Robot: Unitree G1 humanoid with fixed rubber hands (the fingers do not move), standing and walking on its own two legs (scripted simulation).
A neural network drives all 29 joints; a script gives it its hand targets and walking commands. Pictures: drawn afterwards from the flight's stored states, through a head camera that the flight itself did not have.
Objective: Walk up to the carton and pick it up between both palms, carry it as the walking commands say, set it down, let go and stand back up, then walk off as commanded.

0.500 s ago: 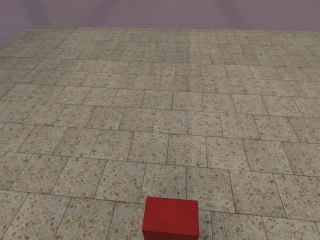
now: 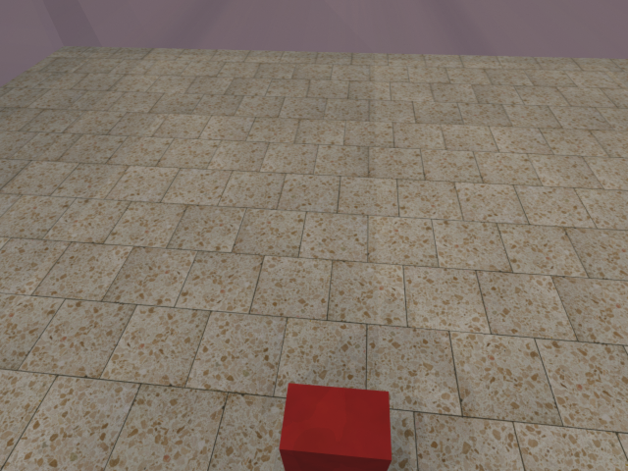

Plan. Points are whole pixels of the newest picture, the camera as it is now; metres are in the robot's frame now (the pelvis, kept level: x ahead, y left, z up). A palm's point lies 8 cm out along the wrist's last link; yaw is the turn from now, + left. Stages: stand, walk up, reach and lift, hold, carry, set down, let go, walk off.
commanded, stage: walk off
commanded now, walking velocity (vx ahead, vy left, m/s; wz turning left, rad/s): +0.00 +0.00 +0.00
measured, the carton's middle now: (335, 435) +0.38 -0.02 -0.65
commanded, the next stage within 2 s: none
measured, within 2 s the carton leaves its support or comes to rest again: neither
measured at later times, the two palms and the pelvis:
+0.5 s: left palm out of the picture +0.10 +0.26 -0.13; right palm out of the picture +0.00 -0.32 -0.14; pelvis -0.01 -0.02 -0.02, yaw -12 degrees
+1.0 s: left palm (203, 443) +0.21 +0.19 -0.13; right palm out of the picture -0.03 -0.33 -0.11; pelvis +0.00 -0.03 -0.01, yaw -30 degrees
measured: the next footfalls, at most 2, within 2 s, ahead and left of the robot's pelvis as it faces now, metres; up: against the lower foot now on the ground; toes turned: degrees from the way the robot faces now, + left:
right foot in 0.58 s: +0.00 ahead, -0.16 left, +0.00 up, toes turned -19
left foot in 1.00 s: +0.10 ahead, +0.05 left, +0.00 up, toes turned -31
